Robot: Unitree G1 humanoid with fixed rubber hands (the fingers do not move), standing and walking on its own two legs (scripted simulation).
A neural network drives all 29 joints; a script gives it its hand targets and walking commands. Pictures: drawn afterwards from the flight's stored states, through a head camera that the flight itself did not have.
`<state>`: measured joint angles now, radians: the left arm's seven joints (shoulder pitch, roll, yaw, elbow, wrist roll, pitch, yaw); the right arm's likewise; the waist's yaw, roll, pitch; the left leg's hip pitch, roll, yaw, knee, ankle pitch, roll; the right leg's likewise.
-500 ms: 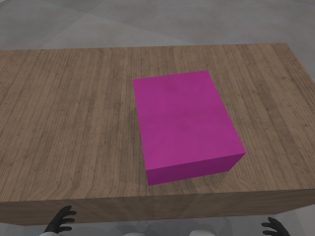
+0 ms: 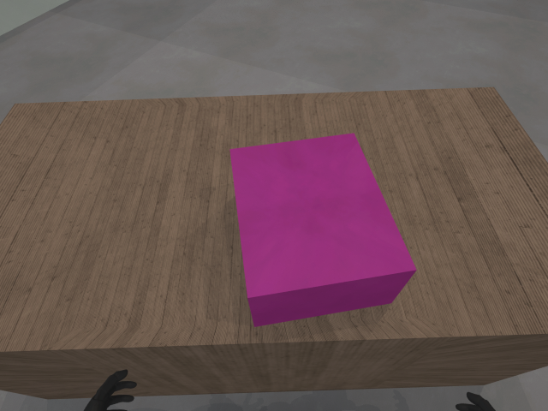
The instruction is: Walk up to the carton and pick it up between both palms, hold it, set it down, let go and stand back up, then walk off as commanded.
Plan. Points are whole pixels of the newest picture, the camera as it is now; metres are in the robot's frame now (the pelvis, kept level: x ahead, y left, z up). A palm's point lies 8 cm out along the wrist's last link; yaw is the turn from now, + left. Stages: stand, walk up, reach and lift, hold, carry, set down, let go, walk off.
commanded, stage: walk up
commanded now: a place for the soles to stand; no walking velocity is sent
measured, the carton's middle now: (307, 223) +0.43 -0.03 -0.06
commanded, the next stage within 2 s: stand in 0.84 s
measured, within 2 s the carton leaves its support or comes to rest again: neither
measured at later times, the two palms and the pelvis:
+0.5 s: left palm out of the picture +0.07 +0.26 -0.11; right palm out of the picture +0.07 -0.33 -0.12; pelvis +0.00 -0.03 +0.01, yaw +0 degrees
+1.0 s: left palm out of the picture +0.07 +0.27 -0.11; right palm out of the picture +0.06 -0.34 -0.12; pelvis -0.01 -0.04 +0.00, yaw +1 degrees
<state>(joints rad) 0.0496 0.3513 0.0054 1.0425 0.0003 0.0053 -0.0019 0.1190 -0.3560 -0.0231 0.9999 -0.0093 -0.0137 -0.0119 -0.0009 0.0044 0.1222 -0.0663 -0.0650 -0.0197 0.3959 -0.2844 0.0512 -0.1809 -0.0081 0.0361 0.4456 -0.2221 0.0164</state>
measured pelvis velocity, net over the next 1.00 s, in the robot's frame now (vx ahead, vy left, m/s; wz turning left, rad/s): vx -0.01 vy -0.04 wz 0.02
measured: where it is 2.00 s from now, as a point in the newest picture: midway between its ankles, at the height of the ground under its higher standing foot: outside the picture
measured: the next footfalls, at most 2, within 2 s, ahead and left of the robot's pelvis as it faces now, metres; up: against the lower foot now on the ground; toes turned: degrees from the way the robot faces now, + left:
none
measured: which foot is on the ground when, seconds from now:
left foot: down 0.00-1.00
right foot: down 0.00-1.00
